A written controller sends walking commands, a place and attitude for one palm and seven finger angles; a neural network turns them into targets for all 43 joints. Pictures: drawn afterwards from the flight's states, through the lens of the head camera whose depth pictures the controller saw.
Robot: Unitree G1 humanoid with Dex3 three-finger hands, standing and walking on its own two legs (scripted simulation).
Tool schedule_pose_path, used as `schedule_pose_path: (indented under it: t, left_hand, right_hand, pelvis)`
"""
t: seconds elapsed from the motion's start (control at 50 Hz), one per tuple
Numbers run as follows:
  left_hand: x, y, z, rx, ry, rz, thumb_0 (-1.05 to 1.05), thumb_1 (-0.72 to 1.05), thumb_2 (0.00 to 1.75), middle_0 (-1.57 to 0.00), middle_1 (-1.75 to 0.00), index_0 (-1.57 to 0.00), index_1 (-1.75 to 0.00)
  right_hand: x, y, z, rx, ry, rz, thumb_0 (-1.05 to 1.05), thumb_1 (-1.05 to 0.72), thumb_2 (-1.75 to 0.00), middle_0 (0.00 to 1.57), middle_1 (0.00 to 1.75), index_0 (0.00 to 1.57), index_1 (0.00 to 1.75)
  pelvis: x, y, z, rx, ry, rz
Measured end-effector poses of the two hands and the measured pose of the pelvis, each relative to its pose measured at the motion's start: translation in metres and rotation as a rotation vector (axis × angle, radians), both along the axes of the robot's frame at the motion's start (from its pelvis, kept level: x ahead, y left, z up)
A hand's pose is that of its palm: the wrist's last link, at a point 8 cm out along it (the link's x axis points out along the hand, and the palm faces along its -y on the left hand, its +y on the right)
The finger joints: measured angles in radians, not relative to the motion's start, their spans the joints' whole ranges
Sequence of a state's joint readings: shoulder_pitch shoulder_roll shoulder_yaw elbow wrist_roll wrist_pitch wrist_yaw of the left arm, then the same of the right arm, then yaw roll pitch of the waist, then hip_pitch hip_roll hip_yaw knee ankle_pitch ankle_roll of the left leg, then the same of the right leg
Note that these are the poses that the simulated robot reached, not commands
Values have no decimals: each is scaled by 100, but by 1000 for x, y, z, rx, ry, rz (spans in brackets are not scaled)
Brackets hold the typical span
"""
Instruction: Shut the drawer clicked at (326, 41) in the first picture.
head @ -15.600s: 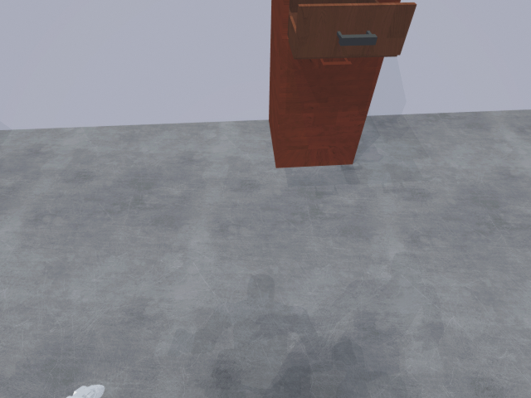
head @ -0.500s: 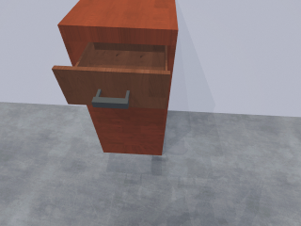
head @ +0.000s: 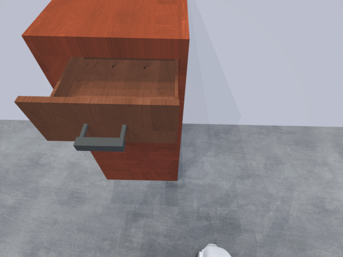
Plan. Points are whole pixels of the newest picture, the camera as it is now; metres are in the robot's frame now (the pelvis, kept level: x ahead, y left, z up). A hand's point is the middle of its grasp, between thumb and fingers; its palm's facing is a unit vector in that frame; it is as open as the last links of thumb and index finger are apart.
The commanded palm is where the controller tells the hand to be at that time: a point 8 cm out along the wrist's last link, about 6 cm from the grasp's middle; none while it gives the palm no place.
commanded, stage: come to a stop and stand still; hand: left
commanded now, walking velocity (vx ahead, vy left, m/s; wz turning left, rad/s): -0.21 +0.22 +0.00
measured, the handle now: (102, 136) +0.39 +0.20 +0.03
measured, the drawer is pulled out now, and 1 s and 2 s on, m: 0.17 0.17 0.17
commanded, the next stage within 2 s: look again from close up in 1.26 s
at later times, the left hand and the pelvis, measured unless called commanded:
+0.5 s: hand out of the picture +0.01 +0.22 -0.18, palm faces +0.10 -0.98 -0.16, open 7.4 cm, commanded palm none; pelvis -0.03 +0.03 +0.01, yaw +2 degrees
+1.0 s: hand out of the picture -0.04 +0.17 -0.17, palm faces +0.02 -0.98 -0.20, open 7.3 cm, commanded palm none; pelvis -0.04 -0.01 +0.01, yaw +1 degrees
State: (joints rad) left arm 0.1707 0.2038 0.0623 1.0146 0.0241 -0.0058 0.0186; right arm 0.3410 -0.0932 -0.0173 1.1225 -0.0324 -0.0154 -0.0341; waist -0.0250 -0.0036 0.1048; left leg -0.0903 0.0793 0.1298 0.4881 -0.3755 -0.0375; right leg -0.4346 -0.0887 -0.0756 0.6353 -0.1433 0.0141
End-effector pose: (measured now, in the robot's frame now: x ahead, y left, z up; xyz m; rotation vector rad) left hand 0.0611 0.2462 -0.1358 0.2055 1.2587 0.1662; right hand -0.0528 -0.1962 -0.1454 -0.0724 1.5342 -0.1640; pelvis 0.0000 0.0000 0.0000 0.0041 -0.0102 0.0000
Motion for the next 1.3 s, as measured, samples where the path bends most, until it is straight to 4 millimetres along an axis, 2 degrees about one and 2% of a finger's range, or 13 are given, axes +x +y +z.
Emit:
schedule_pose_path:
  t: [0.06,0.14,0.26,0.36,0.42,0.52,0.62,0.68,0.74,0.82,0.92,1.04,1.3]
  left_hand:
    - [24,-10,-3,35,-44,-11,1,93,90,-20,-30,-20,-30]
    - [33,-23,1,28,-66,-5,0,92,90,-20,-30,-20,-30]
    - [18,-26,0,-10,-87,17,0,91,90,-21,-30,-20,-30]
    - [-9,-6,-14,-51,-85,43,0,90,90,-21,-30,-20,-30]
    - [-30,9,-23,-74,-49,69,0,91,90,-21,-30,-20,-30]
    - [-75,24,-12,-89,42,104,0,91,90,-20,-30,-20,-30]
    - [-119,27,-6,-89,178,104,0,91,90,-20,-30,-20,-30]
    - [-132,23,-4,-88,249,89,0,91,90,-20,-30,-20,-30]
    - [-132,14,-4,-86,269,73,0,91,90,-20,-30,-19,-30]
    - [-119,-2,-7,-68,220,56,0,91,90,-20,-30,-20,-30]
    - [-105,-23,-1,-54,160,34,1,93,90,-20,-30,-20,-30]
    - [-107,-37,1,-49,133,41,2,94,90,-20,-30,-20,-30]
    - [-133,-72,0,-96,182,92,0,92,90,-20,-30,-20,-30]
  right_hand:
    - [14,-18,-18,14,11,-14,0,-91,-90,20,30,20,30]
    - [43,-43,-21,-26,-30,11,0,-91,-90,20,30,20,30]
    - [92,-62,-6,-96,-173,91,0,-91,-90,20,30,19,30]
    - [111,-52,13,-148,-300,139,0,-91,-90,20,30,19,30]
    - [101,-35,21,-165,-328,152,0,-91,-90,20,30,19,30]
    - [73,-2,34,-125,-263,155,0,-91,-90,20,30,19,30]
    - [47,6,35,-124,-202,113,1,-94,-90,20,30,20,30]
    - [28,8,32,-114,-157,83,1,-93,-90,20,30,20,30]
    - [6,6,25,-95,-100,54,0,-92,-90,20,30,20,30]
    - [-21,1,11,-56,-32,19,0,-92,-90,20,30,20,30]
    - [-35,-3,5,-10,-8,6,0,-91,-90,20,30,20,30]
    - [-33,-10,2,17,-26,11,0,-91,-90,20,30,20,30]
    - [-6,-34,3,-4,-69,54,0,-91,-90,20,30,19,30]
  pelvis:
    - [10,-13,-13,12,0,10]
    - [4,-15,-11,18,-7,22]
    - [-13,-7,-6,25,-7,37]
    - [-28,10,-10,5,-10,38]
    - [-35,22,-11,-10,-22,35]
    - [-34,32,9,-36,-4,39]
    - [-31,37,16,-32,20,22]
    - [-32,36,16,-26,27,13]
    - [-35,31,15,-16,29,10]
    - [-38,19,7,14,26,3]
    - [-41,6,9,2,-1,9]
    - [-44,-10,10,2,-13,11]
    - [-40,-26,11,2,-5,19]
